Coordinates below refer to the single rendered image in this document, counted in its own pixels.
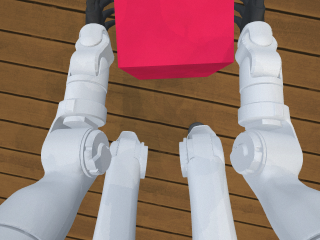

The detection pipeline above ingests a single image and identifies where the right robot forearm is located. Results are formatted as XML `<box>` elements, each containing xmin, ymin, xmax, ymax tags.
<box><xmin>235</xmin><ymin>21</ymin><xmax>303</xmax><ymax>162</ymax></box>

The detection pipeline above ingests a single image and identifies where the carton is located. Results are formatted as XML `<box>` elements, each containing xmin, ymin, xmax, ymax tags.
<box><xmin>114</xmin><ymin>0</ymin><xmax>234</xmax><ymax>80</ymax></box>

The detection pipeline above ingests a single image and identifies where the left robot shin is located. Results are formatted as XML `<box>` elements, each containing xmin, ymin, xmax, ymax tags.
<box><xmin>109</xmin><ymin>131</ymin><xmax>140</xmax><ymax>157</ymax></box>

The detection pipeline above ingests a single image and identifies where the left robot forearm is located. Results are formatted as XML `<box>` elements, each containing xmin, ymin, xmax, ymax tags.
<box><xmin>41</xmin><ymin>23</ymin><xmax>114</xmax><ymax>165</ymax></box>

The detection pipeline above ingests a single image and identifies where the robot left hand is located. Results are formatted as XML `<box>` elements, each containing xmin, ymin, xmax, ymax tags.
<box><xmin>85</xmin><ymin>0</ymin><xmax>116</xmax><ymax>31</ymax></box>

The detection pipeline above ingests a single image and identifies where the left robot thigh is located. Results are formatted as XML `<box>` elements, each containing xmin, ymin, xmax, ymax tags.
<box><xmin>92</xmin><ymin>138</ymin><xmax>148</xmax><ymax>240</ymax></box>

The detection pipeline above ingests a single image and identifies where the robot right upper arm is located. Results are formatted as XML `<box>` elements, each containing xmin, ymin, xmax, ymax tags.
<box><xmin>230</xmin><ymin>129</ymin><xmax>320</xmax><ymax>240</ymax></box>

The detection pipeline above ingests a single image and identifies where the robot left upper arm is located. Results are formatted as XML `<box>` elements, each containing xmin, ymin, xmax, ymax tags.
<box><xmin>0</xmin><ymin>127</ymin><xmax>112</xmax><ymax>240</ymax></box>

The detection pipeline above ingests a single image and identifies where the robot right hand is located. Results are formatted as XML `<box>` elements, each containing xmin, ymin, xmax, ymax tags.
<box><xmin>234</xmin><ymin>0</ymin><xmax>266</xmax><ymax>34</ymax></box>

